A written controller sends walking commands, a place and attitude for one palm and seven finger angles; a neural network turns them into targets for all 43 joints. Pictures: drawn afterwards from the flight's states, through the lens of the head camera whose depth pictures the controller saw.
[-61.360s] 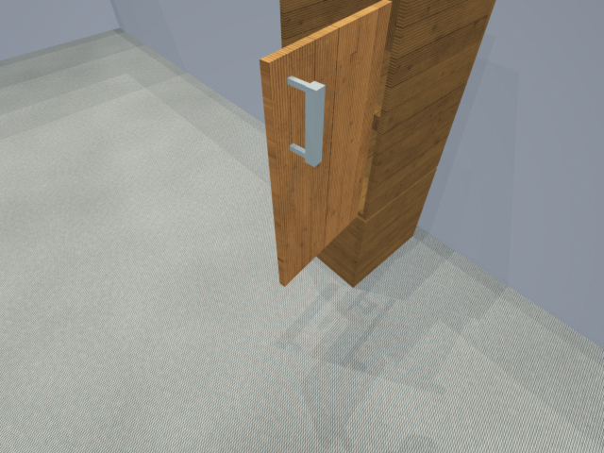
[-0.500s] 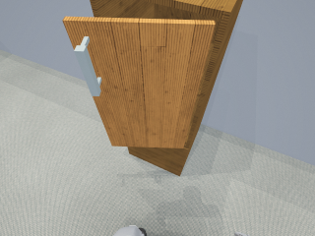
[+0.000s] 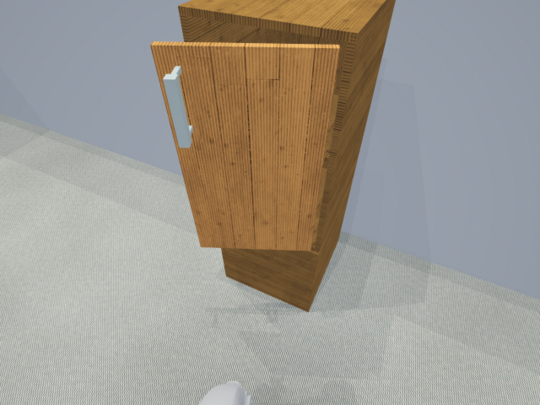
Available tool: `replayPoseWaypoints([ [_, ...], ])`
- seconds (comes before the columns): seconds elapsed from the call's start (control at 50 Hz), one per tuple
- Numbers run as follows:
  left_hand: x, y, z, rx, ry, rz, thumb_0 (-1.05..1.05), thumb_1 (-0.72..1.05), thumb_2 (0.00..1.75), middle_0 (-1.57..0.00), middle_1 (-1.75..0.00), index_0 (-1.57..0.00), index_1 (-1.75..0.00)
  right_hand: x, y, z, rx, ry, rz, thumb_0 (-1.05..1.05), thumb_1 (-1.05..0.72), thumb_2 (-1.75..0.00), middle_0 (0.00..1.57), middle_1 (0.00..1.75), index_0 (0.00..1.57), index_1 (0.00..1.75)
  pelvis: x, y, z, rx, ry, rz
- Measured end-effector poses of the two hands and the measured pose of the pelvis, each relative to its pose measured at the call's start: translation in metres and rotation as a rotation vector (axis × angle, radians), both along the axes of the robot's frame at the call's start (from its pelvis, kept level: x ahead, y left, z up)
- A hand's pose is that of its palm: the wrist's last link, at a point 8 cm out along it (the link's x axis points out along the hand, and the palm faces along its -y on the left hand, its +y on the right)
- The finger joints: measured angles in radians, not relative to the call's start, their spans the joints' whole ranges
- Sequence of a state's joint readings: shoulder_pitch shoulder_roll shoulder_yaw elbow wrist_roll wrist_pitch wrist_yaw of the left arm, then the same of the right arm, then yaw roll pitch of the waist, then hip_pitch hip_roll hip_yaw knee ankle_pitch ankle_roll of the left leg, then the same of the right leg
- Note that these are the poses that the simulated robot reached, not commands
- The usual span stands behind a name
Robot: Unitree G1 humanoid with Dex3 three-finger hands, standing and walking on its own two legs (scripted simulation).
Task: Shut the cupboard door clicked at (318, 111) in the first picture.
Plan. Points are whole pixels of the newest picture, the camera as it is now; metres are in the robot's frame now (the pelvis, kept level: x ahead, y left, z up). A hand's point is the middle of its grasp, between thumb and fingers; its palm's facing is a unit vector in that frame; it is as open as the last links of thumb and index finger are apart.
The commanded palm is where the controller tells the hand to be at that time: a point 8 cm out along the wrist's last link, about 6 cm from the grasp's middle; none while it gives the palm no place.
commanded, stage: come to a stop and stand still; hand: left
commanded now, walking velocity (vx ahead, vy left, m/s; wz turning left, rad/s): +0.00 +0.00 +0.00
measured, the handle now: (181, 107) +0.60 +0.21 +0.16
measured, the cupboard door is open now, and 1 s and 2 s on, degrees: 23 23 23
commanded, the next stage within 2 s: look again from close up in 0.66 s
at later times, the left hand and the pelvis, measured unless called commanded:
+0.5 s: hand out of the picture -0.06 +0.18 -0.16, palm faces +0.02 -0.98 -0.18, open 7.4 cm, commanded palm none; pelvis -0.06 +0.01 +0.02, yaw -1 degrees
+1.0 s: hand out of the picture -0.03 +0.16 -0.16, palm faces +0.01 -0.98 -0.18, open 7.3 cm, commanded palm none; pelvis -0.03 +0.00 +0.02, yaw -1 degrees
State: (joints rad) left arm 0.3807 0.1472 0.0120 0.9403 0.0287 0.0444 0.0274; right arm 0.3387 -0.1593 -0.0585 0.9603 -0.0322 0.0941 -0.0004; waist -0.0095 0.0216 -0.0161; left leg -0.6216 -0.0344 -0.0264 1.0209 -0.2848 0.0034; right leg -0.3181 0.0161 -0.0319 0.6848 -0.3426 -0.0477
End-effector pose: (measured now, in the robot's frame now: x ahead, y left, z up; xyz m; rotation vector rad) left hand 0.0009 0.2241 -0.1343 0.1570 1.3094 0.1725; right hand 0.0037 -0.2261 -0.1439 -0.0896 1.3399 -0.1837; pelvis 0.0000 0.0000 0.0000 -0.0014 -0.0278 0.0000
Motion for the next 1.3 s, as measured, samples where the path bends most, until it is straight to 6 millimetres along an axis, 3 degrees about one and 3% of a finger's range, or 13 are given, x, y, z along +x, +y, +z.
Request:
replayPoseWaypoints([
  [0.08, -0.041, 0.005, 0.004, -0.009, 0.088, 0.018, 0.01, 0.90, 0.90, -0.20, -0.30, -0.21, -0.30, -0.007, 0.002, 0.019, -0.019, -0.042, -0.003, 0.00, -0.91, -0.90, 0.20, 0.30, 0.20, 0.30, -0.011, 0.003, 0.012, 0.014, 0.023, -0.001],
  [0.2, -0.065, 0.021, -0.006, -0.022, 0.101, 0.046, 0.01, 0.90, 0.90, -0.20, -0.30, -0.20, -0.30, -0.024, 0.016, 0.024, -0.057, -0.035, 0.035, 0.00, -0.91, -0.90, 0.20, 0.30, 0.20, 0.30, -0.032, 0.015, 0.009, 0.027, 0.021, -0.007],
  [0.28, -0.067, 0.022, 0.001, -0.024, 0.091, 0.037, 0.01, 0.91, 0.90, -0.20, -0.30, -0.20, -0.30, -0.037, 0.026, 0.023, -0.044, -0.030, 0.040, 0.00, -0.92, -0.90, 0.20, 0.30, 0.20, 0.30, -0.041, 0.018, 0.015, 0.018, 0.008, -0.008],
  [0.46, -0.067, 0.007, 0.008, -0.033, 0.062, -0.002, 0.00, 0.91, 0.90, -0.20, -0.30, -0.20, -0.30, -0.059, 0.025, 0.012, 0.003, 0.000, 0.034, 0.01, -0.93, -0.90, 0.20, 0.30, 0.20, 0.30, -0.057, 0.014, 0.016, 0.015, 0.006, -0.011],
  [0.72, -0.060, -0.006, 0.006, -0.049, 0.080, -0.003, 0.01, 0.91, 0.90, -0.20, -0.30, -0.20, -0.30, -0.093, 0.024, 0.015, 0.018, 0.115, 0.014, 0.00, -0.91, -0.90, 0.20, 0.30, 0.20, 0.30, -0.052, 0.003, 0.018, 0.013, 0.027, -0.006],
  [0.86, -0.051, -0.011, 0.008, -0.047, 0.101, -0.003, 0.01, 0.91, 0.90, -0.20, -0.30, -0.20, -0.30, -0.083, 0.025, 0.015, 0.029, 0.127, 0.011, 0.00, -0.91, -0.90, 0.20, 0.30, 0.20, 0.30, -0.040, 0.001, 0.019, 0.013, 0.033, -0.008],
  [1.02, -0.035, -0.012, 0.010, -0.035, 0.102, -0.002, 0.01, 0.91, 0.90, -0.20, -0.30, -0.20, -0.30, -0.051, 0.026, 0.013, 0.036, 0.088, 0.024, 0.00, -0.91, -0.90, 0.20, 0.30, 0.20, 0.30, -0.023, -0.002, 0.020, 0.015, 0.035, -0.009],
  [1.3, -0.008, -0.013, 0.010, -0.022, 0.093, 0.000, 0.01, 0.92, 0.90, -0.20, -0.30, -0.20, -0.30, -0.012, 0.006, 0.015, -0.004, 0.068, 0.040, 0.01, -0.92, -0.90, 0.20, 0.30, 0.20, 0.30, 0.000, -0.008, 0.020, 0.015, 0.036, -0.007],
])
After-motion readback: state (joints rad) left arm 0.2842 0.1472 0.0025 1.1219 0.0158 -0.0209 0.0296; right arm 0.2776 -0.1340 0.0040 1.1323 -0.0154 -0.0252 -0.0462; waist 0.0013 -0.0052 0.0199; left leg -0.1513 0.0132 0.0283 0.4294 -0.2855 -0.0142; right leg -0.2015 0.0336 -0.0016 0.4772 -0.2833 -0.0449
